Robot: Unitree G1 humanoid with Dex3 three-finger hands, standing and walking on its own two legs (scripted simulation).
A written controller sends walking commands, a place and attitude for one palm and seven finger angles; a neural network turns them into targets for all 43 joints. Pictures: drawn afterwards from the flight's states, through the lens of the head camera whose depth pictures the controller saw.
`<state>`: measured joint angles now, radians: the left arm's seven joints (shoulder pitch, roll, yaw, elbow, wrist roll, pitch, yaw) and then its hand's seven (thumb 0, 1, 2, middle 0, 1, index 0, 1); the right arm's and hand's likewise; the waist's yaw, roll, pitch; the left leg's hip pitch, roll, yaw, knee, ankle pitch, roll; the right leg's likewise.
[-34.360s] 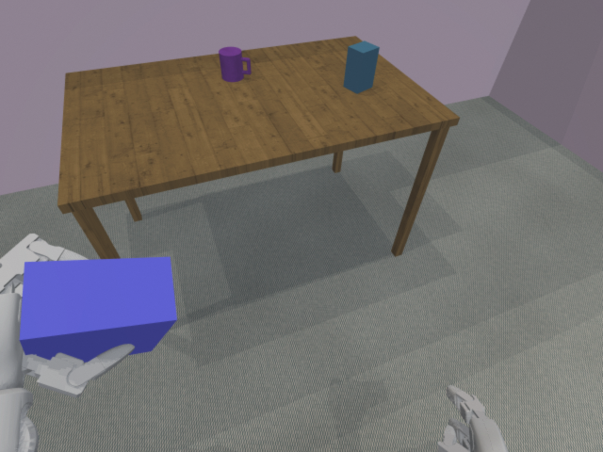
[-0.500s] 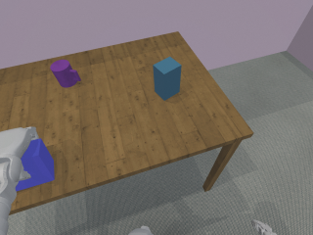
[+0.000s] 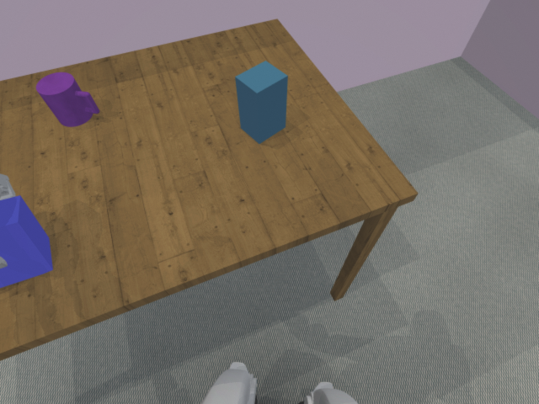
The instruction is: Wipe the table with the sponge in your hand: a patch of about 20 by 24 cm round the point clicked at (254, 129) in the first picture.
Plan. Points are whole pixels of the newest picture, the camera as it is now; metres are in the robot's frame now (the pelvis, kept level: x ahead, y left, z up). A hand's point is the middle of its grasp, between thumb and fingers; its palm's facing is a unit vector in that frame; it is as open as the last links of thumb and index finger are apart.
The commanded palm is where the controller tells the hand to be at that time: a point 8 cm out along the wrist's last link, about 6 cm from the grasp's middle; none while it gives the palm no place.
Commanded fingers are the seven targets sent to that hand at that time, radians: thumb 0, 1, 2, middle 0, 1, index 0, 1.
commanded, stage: wipe forward along the first lane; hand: left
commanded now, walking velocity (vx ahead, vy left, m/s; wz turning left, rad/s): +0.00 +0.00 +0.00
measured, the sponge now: out of the picture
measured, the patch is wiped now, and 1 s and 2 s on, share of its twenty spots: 0.20 0.25 0.40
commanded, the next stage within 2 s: slide across to the middle lane in 0.62 s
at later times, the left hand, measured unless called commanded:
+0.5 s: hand out of the picture +0.39 +0.48 +0.05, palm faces -0.21 +0.01 -0.98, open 10.4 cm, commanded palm +0.40 +0.44 +0.07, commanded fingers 0.00 0.10 1.30 -1.20 -1.60 -1.20 -1.60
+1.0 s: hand out of the picture +0.42 +0.47 +0.06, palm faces -0.15 +0.03 -0.99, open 10.4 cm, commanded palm +0.43 +0.42 +0.09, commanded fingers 0.00 0.10 1.30 -1.20 -1.60 -1.20 -1.60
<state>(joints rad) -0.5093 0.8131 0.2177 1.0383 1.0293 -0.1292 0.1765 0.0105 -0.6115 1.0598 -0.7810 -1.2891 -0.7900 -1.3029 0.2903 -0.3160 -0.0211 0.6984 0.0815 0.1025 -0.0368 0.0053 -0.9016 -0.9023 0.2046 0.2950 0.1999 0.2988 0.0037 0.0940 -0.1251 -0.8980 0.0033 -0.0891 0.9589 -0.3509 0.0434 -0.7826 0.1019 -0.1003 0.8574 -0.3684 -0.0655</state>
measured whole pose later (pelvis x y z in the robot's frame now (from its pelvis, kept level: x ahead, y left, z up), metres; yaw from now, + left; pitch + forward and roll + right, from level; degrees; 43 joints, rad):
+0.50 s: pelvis +0.02 +0.04 +0.00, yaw -1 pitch +19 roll -6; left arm -0.63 0.85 0.19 1.08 1.07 -0.16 0.14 0.01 -0.61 1.07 -0.77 -1.30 -0.78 -1.31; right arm 0.31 -0.30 -0.02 0.68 0.07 0.14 -0.03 0.00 -0.90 -0.90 0.21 0.30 0.20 0.30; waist 0.00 0.08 -0.14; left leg -0.93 -0.02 -0.06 0.95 -0.36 0.08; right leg -0.80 0.08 -0.07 0.82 -0.37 -0.01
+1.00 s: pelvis +0.03 +0.05 +0.01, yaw +0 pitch +19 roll -6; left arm -0.69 0.78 0.07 1.05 1.03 -0.05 0.20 0.01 -0.59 1.07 -0.74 -1.33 -0.75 -1.35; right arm 0.31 -0.27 -0.03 0.72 0.07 0.14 -0.03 0.00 -0.90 -0.90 0.21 0.30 0.20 0.30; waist 0.00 0.06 -0.13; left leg -0.85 -0.04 -0.06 0.88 -0.35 0.08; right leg -0.71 0.06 -0.07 0.74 -0.36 0.00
